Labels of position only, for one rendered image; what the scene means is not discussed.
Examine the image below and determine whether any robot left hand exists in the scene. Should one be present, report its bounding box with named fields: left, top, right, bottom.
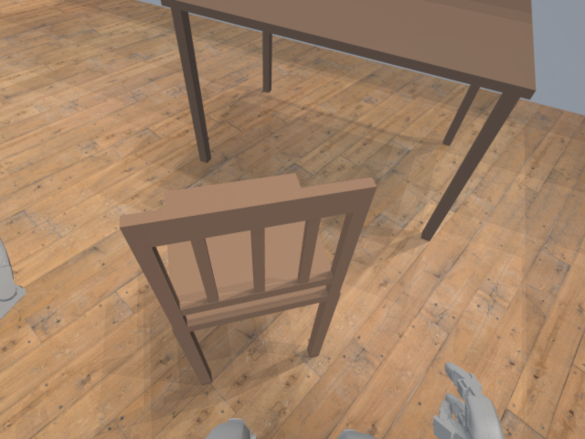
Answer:
left=0, top=238, right=26, bottom=320

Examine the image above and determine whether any chair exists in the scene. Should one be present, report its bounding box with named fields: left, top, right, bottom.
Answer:
left=120, top=173, right=377, bottom=386

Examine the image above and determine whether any table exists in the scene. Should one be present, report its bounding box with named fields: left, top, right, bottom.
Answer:
left=161, top=0, right=536, bottom=241

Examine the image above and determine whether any robot right hand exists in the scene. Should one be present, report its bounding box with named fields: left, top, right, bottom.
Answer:
left=433, top=362, right=505, bottom=439

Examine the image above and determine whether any robot left shin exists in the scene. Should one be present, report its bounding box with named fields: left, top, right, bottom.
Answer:
left=227, top=418, right=247, bottom=426

